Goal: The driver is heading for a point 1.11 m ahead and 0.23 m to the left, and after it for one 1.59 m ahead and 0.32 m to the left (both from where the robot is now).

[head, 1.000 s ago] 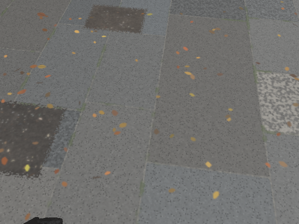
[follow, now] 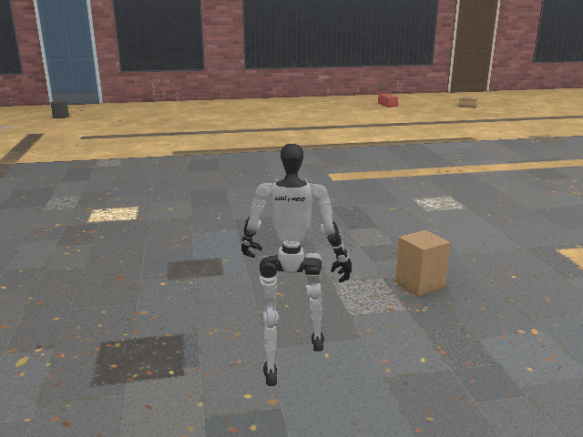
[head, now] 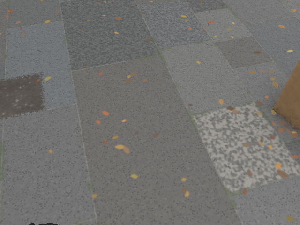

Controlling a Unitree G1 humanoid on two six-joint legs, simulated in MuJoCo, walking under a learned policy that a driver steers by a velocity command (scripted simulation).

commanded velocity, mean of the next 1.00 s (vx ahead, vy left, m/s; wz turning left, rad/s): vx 0.50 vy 0.00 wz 0.34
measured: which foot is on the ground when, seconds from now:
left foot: down 0.00-0.14, up 0.16-0.64, down 0.66-1.00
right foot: up 0.00-0.10, down 0.12-0.66, up 0.68-1.00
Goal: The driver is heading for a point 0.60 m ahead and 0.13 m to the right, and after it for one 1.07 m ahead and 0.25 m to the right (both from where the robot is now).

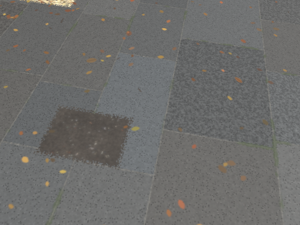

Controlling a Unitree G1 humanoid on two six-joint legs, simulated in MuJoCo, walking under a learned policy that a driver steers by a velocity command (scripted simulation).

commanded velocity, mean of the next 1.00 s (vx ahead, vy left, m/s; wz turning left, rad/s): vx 0.50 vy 0.00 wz -0.34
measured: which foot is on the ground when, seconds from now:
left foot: down 0.00-0.20, up 0.22-0.66, down 0.68-1.00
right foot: up 0.00-0.18, down 0.20-0.68, up 0.70-1.00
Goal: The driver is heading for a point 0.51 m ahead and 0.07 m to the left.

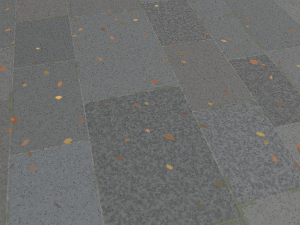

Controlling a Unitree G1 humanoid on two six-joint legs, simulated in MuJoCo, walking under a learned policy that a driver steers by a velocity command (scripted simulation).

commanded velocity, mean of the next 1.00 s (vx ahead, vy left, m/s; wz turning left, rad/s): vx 0.37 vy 0.00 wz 0.23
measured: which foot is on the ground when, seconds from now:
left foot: down 0.00-0.18, up 0.20-0.66, down 0.68-1.00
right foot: up 0.00-0.16, down 0.18-0.68, up 0.70-1.00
